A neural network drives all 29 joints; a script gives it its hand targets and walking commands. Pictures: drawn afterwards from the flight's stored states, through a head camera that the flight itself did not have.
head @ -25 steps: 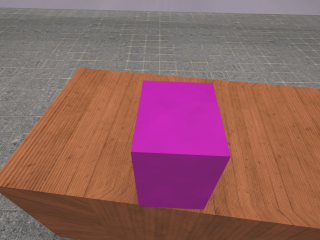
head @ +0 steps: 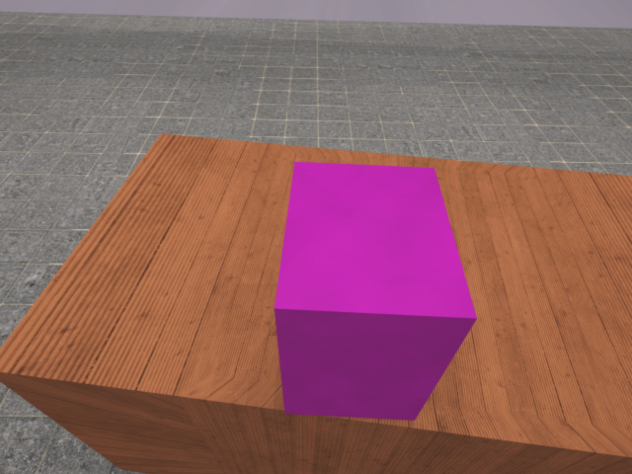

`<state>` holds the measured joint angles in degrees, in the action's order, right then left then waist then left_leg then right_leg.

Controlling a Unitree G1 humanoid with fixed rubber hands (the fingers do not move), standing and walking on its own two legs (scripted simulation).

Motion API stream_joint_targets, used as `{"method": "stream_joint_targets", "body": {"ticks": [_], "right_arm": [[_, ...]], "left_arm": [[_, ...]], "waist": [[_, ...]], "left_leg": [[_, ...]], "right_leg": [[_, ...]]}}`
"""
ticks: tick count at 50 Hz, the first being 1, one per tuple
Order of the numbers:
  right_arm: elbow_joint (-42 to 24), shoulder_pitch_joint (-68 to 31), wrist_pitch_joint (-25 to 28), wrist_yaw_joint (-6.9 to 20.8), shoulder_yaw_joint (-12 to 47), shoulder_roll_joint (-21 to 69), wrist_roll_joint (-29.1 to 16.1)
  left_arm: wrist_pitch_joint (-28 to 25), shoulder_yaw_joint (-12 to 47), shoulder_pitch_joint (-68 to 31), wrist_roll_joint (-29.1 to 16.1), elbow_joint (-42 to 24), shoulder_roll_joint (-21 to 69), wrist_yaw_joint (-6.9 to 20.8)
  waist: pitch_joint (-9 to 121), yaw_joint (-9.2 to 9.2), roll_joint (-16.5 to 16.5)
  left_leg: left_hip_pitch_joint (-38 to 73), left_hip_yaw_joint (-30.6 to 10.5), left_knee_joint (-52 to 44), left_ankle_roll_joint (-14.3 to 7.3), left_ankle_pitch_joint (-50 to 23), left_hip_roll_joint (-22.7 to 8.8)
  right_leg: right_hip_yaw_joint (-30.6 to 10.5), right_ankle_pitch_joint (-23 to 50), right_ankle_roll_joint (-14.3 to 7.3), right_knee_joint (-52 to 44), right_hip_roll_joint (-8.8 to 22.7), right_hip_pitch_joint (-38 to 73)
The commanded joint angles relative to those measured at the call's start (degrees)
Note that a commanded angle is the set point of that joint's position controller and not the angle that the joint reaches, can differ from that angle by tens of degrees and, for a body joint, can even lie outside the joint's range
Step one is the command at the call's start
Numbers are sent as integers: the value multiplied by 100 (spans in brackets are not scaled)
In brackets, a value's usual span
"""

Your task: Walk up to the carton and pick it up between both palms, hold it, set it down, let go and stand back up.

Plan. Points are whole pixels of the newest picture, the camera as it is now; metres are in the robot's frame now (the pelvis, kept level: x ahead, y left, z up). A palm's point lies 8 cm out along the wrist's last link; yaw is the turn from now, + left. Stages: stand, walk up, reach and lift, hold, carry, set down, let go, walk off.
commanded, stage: walk up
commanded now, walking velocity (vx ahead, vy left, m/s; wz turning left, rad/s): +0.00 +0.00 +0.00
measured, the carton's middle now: (356, 295) +0.39 -0.05 +0.01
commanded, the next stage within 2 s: stand in 0.04 s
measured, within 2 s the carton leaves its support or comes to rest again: neither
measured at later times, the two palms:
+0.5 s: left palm out of the picture +0.16 +0.22 -0.12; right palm out of the picture +0.17 -0.22 -0.13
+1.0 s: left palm out of the picture +0.11 +0.21 -0.09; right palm out of the picture +0.11 -0.21 -0.10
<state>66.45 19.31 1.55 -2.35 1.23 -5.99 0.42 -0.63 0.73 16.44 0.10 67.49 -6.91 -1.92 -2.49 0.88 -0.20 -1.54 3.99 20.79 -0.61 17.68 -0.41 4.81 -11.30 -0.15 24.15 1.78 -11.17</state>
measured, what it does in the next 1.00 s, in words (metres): shifts its weight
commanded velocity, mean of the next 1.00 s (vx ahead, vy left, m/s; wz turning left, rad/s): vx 0.00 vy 0.00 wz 0.00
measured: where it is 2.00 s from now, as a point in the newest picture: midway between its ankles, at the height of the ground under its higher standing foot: outside the picture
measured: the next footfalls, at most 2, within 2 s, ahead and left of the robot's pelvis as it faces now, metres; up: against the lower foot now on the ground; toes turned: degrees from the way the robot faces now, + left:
none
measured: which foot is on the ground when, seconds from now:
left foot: down 0.00-1.00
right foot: down 0.00-1.00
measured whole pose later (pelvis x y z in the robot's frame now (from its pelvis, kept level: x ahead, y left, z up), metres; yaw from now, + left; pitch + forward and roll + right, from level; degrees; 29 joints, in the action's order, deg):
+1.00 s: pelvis -0.04 -0.04 -0.02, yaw +3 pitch +1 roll +0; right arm 18.4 13.8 -18.8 -5.7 3.6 -4.6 -6.9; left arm 31.1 -2.6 9.4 -3.4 18.9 -15.0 4.6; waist -3.4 -1.2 -0.2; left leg -16.2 1.9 34.7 3.1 19.6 -4.0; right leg 5.3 -13.0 -3.7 33.6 -1.1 -22.0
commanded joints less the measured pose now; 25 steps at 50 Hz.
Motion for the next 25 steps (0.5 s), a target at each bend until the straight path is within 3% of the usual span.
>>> {"method": "stream_joint_targets", "body": {"ticks": [1,2,3,6,8,10,12,13,14,15,16,17,18,19,20,21,22,23,25], "right_arm": [[1,597,0,-20,-88,-466,3],[-11,598,1,-21,-69,-444,32],[40,737,3,-32,-61,-439,8],[76,670,6,-43,-56,-402,7],[33,641,7,-42,-31,-367,-3],[107,727,14,-49,-36,-361,-2],[75,646,23,-55,-48,-418,8],[90,703,23,-51,-36,-435,15],[-1964,-5314,-198,185,-1107,-1064,527],[-1822,-4153,-939,361,-1308,-1244,667],[-2729,-3896,-1510,465,-1097,-1251,444],[-3089,-3587,-1944,538,-950,-1036,128],[-3137,-3275,-2226,564,-631,-993,-337],[-2847,-2996,-2439,563,-343,-878,-619],[-2513,-2621,-2576,542,39,-707,-1055],[-2108,-2419,-2668,480,294,-783,-1416],[-1694,-2135,-2768,380,569,-843,-1735],[-1629,-1887,-2835,243,721,-946,-1994],[-1818,-1439,-2867,-81,598,-1286,-2055]], "left_arm": [[-19,-52,353,16,-27,-367,-30],[-14,-75,433,4,-12,-441,-28],[-19,-117,313,21,11,-469,-37],[-12,-113,380,15,28,-349,-18],[-6,-128,370,-7,71,-414,-24],[-14,-136,383,6,40,-397,-19],[-19,-130,403,17,49,-408,-18],[-28,-122,338,22,35,-422,-17],[1143,-294,-4851,-372,-1986,-1708,380],[2023,-5,-3593,-638,-1516,-1505,237],[2650,23,-3400,-812,-2140,-1341,198],[3138,-66,-3301,-874,-2674,-1174,137],[3465,-182,-3212,-901,-2950,-1052,83],[3784,-315,-3179,-701,-3281,-1073,104],[4033,-417,-2838,-425,-3442,-892,181],[4294,-496,-2524,-156,-3425,-686,312],[4598,-528,-2113,72,-3325,-544,491],[4848,-596,-1681,236,-3469,-371,657],[5272,-653,-809,648,-4191,-292,892]], "waist": [[-381,-50,67],[-287,-3,40],[-253,-137,-103],[-307,-27,143],[-405,-21,68],[-308,-50,248],[-279,-16,-27],[-321,-55,57],[583,-465,-329],[598,-490,-403],[1363,-360,-510],[1813,-138,-222],[2076,-40,134],[2353,11,353],[2378,-53,616],[2213,-157,800],[2033,-195,748],[1946,-219,675],[1109,-297,441]], "left_leg": [[-625,-447,-375,-80,-1295,-651],[-547,-477,-393,-77,-1271,-660],[-501,-456,-355,-57,-1400,-672],[-675,-459,-461,-68,-1097,-640],[-751,-484,-428,-79,-1103,-633],[-700,-458,-423,-61,-1232,-646],[-628,-496,-447,-98,-1146,-662],[-648,-471,-394,-90,-1330,-678],[-3468,-317,1014,192,-647,-377],[-3755,55,1253,144,534,-208],[-3845,38,1395,126,349,-158],[-4013,45,1486,198,203,-179],[-4075,42,1652,290,-296,-225],[-3816,45,2012,392,-1297,-292],[-3338,-15,2205,514,-2483,-337],[-2744,-144,2375,572,-3666,-381],[-2217,-245,2480,589,-4133,-411],[-1809,-255,2375,623,-3987,-345],[-1572,-153,1574,630,-2601,-242]], "right_leg": [[-540,1243,-158,-260,534,205],[-511,1266,-160,-234,500,259],[-497,1259,-170,-220,539,215],[-501,1019,-155,-233,514,291],[-524,963,-156,-302,519,238],[-498,1071,-182,-233,555,339],[-440,1079,-166,-221,508,264],[-470,1171,-170,-193,551,270],[-217,-432,-218,1010,16,-551],[-211,-966,-248,1266,58,205],[-343,-523,-254,1534,112,527],[-434,-196,-232,1796,150,626],[-404,416,-219,2072,134,526],[-337,1151,-239,2312,70,333],[-193,1707,-262,2417,-80,42],[-105,1947,-284,2423,-236,-440],[-85,1822,-323,2175,-327,-690],[-81,1782,-360,1790,-419,-514],[-96,1229,-401,867,-540,346]]}}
